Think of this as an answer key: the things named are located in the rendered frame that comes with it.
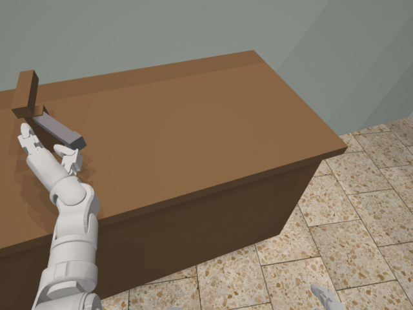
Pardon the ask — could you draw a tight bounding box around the tap lever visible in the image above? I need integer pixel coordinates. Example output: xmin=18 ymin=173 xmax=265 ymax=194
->
xmin=33 ymin=111 xmax=86 ymax=150

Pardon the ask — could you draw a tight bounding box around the left robot upper arm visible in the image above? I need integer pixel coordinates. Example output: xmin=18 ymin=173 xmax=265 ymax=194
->
xmin=34 ymin=292 xmax=103 ymax=310

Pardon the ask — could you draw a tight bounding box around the counter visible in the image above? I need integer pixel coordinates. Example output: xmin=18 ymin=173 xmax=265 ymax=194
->
xmin=0 ymin=50 xmax=348 ymax=310

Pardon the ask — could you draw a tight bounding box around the robot right hand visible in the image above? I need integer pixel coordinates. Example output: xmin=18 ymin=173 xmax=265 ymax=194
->
xmin=310 ymin=284 xmax=347 ymax=310

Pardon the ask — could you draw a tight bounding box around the left robot forearm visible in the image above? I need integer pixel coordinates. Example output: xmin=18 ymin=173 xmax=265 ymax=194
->
xmin=32 ymin=176 xmax=100 ymax=310

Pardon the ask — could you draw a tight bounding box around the robot left hand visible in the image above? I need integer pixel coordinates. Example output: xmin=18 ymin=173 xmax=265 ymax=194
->
xmin=18 ymin=123 xmax=83 ymax=192

